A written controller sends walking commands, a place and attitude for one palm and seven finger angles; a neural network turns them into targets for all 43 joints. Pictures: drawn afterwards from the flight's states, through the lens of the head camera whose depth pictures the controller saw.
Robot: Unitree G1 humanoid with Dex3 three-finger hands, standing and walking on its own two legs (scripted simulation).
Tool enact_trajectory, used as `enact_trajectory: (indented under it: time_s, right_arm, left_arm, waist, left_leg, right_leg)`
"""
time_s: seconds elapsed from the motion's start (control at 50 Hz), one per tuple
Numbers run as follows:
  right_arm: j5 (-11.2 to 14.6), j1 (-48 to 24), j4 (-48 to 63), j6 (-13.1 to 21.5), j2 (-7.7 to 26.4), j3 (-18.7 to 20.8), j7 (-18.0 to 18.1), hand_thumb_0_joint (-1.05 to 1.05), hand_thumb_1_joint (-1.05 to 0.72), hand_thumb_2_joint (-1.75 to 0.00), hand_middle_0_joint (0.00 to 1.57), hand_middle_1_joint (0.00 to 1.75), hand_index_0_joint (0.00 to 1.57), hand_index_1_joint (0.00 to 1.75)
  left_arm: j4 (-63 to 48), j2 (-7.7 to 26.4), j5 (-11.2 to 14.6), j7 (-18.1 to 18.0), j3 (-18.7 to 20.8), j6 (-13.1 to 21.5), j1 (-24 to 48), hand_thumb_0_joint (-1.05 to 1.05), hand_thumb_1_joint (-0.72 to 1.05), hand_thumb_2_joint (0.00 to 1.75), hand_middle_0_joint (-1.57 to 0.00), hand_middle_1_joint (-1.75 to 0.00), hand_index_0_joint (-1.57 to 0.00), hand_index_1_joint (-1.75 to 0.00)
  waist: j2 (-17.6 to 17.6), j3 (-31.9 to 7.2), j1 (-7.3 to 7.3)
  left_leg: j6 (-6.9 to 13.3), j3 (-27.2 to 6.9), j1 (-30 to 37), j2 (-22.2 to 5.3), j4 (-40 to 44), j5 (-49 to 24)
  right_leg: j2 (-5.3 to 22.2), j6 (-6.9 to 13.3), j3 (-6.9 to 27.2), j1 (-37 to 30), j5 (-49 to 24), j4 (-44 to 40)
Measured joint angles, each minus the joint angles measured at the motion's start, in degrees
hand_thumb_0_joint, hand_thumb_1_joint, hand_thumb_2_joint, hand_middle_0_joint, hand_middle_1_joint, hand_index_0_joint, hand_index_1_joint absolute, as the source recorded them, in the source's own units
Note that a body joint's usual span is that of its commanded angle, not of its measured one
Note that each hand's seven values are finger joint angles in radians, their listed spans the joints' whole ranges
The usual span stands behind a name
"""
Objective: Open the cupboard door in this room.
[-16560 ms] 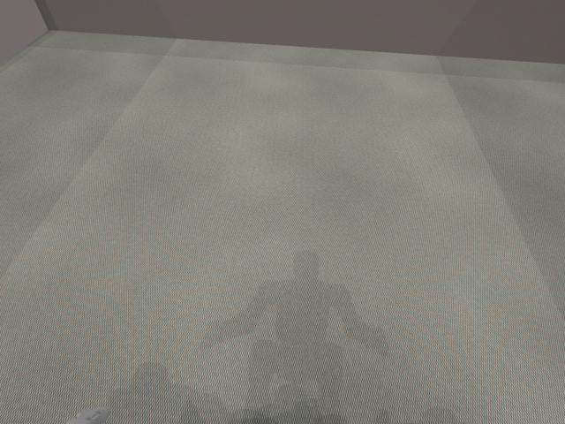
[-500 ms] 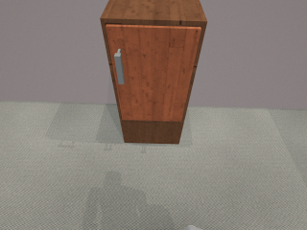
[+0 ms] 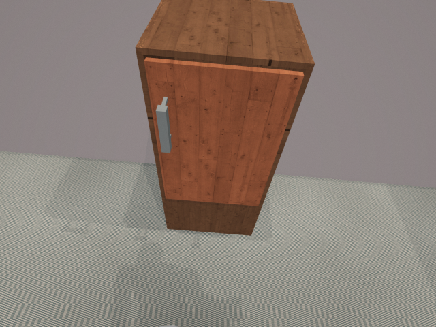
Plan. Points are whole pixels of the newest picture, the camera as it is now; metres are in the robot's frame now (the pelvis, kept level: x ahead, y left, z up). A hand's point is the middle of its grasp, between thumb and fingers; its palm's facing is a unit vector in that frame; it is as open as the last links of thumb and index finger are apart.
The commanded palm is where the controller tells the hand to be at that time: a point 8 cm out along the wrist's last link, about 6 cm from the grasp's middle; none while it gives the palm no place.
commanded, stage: come to a stop and stand still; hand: left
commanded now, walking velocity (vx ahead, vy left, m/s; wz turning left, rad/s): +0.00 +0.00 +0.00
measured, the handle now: (165, 125) +0.60 +0.19 -0.02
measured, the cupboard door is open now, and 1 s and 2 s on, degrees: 0 0 0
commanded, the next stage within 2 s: look again from close up in 1.24 s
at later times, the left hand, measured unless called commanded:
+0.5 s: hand out of the picture +0.15 +0.15 -0.15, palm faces -0.03 -0.95 -0.30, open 7.3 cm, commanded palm none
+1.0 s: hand out of the picture +0.04 +0.18 -0.17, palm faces +0.04 -0.98 -0.19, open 7.3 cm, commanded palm none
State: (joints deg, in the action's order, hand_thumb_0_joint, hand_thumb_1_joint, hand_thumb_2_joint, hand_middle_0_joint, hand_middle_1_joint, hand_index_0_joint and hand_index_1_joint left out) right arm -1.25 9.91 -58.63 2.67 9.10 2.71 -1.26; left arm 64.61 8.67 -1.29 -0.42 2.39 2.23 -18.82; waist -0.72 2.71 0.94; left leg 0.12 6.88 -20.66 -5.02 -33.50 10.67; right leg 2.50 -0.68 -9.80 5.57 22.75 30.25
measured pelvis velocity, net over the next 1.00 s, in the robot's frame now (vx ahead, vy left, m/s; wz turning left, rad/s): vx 0.04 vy -0.01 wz -0.02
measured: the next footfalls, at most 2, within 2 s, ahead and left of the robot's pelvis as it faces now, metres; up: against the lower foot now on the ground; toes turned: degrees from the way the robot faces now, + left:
right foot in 0.42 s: +0.09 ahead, -0.11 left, +0.00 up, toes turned -4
left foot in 0.86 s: +0.02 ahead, +0.11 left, +0.00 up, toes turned +1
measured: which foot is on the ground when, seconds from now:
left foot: down 0.00-0.42, up 0.44-0.84, down 0.86-1.00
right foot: down 0.00-0.00, up 0.02-0.40, down 0.42-1.00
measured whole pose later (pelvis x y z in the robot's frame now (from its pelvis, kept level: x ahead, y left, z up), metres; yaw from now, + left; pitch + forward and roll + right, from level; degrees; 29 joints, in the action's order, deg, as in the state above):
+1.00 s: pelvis +0.04 -0.01 +0.02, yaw -1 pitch +0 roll +0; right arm -1.2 14.6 -61.7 -0.4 8.4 0.7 1.1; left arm 63.0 12.6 -1.3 -0.4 2.5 -2.3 -15.1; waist -2.7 0.4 1.3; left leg 0.1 0.7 -5.6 -0.8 -22.3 17.1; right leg 2.4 -1.1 -3.2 18.5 18.9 36.8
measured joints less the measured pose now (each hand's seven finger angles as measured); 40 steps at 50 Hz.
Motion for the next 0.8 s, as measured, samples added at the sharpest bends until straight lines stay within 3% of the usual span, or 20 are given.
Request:
enact_trajectory:
  time_s: [0.04, 0.08, 0.12, 0.22, 0.32, 0.38, 0.42, 0.46, 0.5, 0.54, 0.6, 0.68, 0.8]
  right_arm:
    - [-0.33, -0.36, 0.1, 0.63, -0.84, -0.38, 0.5, 0.0, -0.92, -0.9, 0.19, 0.3, 0.19, 0.3]
    - [-0.2, -0.03, 0.06, 0.62, -1.36, -0.61, 1.36, 0.0, -0.92, -0.9, 0.19, 0.3, 0.2, 0.3]
    - [0.12, 0.18, -0.34, 0.59, -1.17, -0.41, 2.61, -0.01, -0.94, -0.9, 0.2, 0.3, 0.2, 0.3]
    - [0.36, 0.19, -2.37, -1.11, -0.61, -0.67, 3.37, -0.01, -0.95, -0.9, 0.2, 0.3, 0.2, 0.3]
    - [-0.03, 0.2, -2.86, -3.1, -0.59, 0.36, 3.16, 0.0, -0.93, -0.9, 0.2, 0.3, 0.2, 0.3]
    - [-0.14, 0.22, -2.79, -4.0, 0.05, 1.07, 2.77, 0.0, -0.92, -0.9, 0.2, 0.3, 0.2, 0.3]
    - [0.12, 0.67, -2.5, -4.47, 0.47, 1.43, 2.35, 0.0, -0.92, -0.9, 0.2, 0.3, 0.2, 0.3]
    - [0.58, 0.04, -1.95, -5.36, 1.68, 1.87, 2.23, 0.0, -0.91, -0.9, 0.2, 0.3, 0.2, 0.3]
    - [0.67, -0.73, -1.5, -6.26, 2.63, 2.13, 2.38, 0.0, -0.91, -0.9, 0.2, 0.3, 0.2, 0.3]
    - [0.57, -1.43, -1.17, -6.55, 3.45, 2.19, 2.26, 0.0, -0.91, -0.9, 0.2, 0.3, 0.2, 0.3]
    - [0.45, -1.95, -0.62, -6.73, 4.23, 2.02, 1.86, 0.0, -0.91, -0.9, 0.19, 0.3, 0.19, 0.3]
    - [0.4, -2.13, -0.11, -6.67, 4.54, 1.53, 1.37, 0.0, -0.91, -0.9, 0.19, 0.3, 0.19, 0.3]
    - [0.66, -1.7, 0.18, -5.32, 3.96, 0.45, 1.11, 0.0, -0.91, -0.9, 0.19, 0.3, 0.19, 0.3]
  left_arm:
    - [0.22, 0.57, 0.16, -0.06, 0.13, -0.96, 0.34, 0.0, 0.91, 0.9, -0.2, -0.3, -0.2, -0.3]
    - [0.34, 0.79, 0.2, -0.25, 0.07, -1.6, 1.24, 0.0, 0.91, 0.9, -0.2, -0.3, -0.2, -0.3]
    - [0.07, 0.86, 0.37, -0.53, 0.01, -1.87, 2.63, 0.0, 0.91, 0.9, -0.2, -0.3, -0.2, -0.3]
    - [-2.69, 1.51, 0.37, -1.1, 0.08, -3.19, 6.36, 0.0, 0.91, 0.9, -0.2, -0.3, -0.2, -0.3]
    - [-5.57, 2.64, 0.14, -1.25, 0.87, -4.56, 9.38, 0.0, 0.91, 0.9, -0.2, -0.3, -0.2, -0.3]
    - [-6.86, 2.82, 0.12, -1.19, 0.98, -4.21, 10.27, 0.0, 0.91, 0.9, -0.2, -0.3, -0.2, -0.3]
    - [-7.68, 3.26, -0.13, -1.15, 0.83, -3.33, 9.85, 0.0, 0.91, 0.9, -0.2, -0.3, -0.2, -0.3]
    - [-7.61, 2.51, -0.26, -1.27, 0.5, -2.88, 10.42, 0.0, 0.91, 0.9, -0.2, -0.3, -0.2, -0.3]
    - [-7.8, 1.67, -0.25, -1.32, 0.15, -2.88, 10.78, 0.0, 0.91, 0.9, -0.2, -0.3, -0.2, -0.3]
    - [-8.01, 0.9, -0.15, -1.49, -0.04, -3.05, 10.99, 0.0, 0.91, 0.9, -0.2, -0.3, -0.2, -0.3]
    - [-8.29, 0.2, -0.09, -1.67, -0.22, -3.16, 10.88, 0.0, 0.91, 0.9, -0.2, -0.3, -0.2, -0.3]
    - [-8.43, 0.21, -0.3, -1.44, -0.35, -3.02, 10.04, 0.0, 0.91, 0.9, -0.21, -0.3, -0.21, -0.3]
    - [-7.28, 1.61, -0.64, -0.84, 0.01, -3.14, 7.97, 0.0, 0.91, 0.9, -0.21, -0.3, -0.21, -0.3]
  waist:
    - [-1.63, 0.49, 0.26]
    - [-1.9, 0.56, 0.13]
    - [-1.94, 0.79, -0.24]
    - [-1.48, 1.93, -0.8]
    - [-0.48, 3.45, -1.49]
    - [0.76, 4.02, -1.63]
    - [0.7, 3.5, -1.42]
    - [2.42, 4.2, -1.71]
    - [3.02, 4.72, -1.66]
    - [3.25, 5.04, -1.38]
    - [3.1, 4.73, -0.97]
    - [2.12, 3.63, -0.16]
    - [0.36, 1.69, 1.3]
  left_leg:
    - [1.66, 1.45, 0.37, 0.88, -2.26, 2.73]
    - [2.4, 2.41, 2.04, 1.33, -0.89, 4.32]
    - [1.98, 2.98, 4.3, 2.07, 2.67, 3.22]
    - [2.2, 3.16, 7.87, 2.5, 7.89, 1.8]
    - [0.67, 2.98, 8.62, 1.07, 6.86, 3.01]
    - [-0.66, 2.88, 8.2, 0.05, 4.44, 4.47]
    - [-1.7, 3.07, 6.75, -0.1, 0.75, 6.48]
    - [-1.76, -0.62, 3.49, 0.63, -7.61, 15.19]
    - [-1.61, -4.11, -0.04, 3.03, -18.13, 19.85]
    - [-1.91, -5.89, -2.69, 4.66, -26.68, 18.91]
    - [-2.63, -6.97, -4.09, 5.43, -31.39, 15.76]
    - [-3.04, -7.43, -1.83, 4.8, -26.33, 14.27]
    - [-1.99, -6.32, 6.05, 3.56, -7.79, 14.27]
  right_leg:
    - [0.77, 0.77, 2.74, 4.5, 5.75, 11.96]
    - [0.58, 0.99, 4.52, 9.79, 6.59, 22.65]
    - [0.98, 0.18, 5.45, 13.12, 4.52, 25.2]
    - [1.36, -1.21, 6.67, 16.49, 1.23, 19.38]
    - [0.64, -0.83, 6.86, 17.69, 0.94, 17.79]
    - [0.53, -0.4, 6.0, 15.0, -3.12, 10.66]
    - [1.17, 0.09, 5.59, 12.17, -10.0, 3.78]
    - [0.6, 1.59, 4.82, 12.76, -6.99, 5.81]
    - [0.76, 2.49, 4.65, 12.82, -5.98, 5.92]
    - [0.92, 2.58, 4.68, 12.48, -7.02, 4.43]
    - [1.18, 2.83, 4.55, 12.18, -8.86, 2.02]
    - [1.59, 2.76, 4.4, 12.18, -10.81, -0.51]
    - [1.45, 2.04, 4.25, 12.65, -13.33, -3.0]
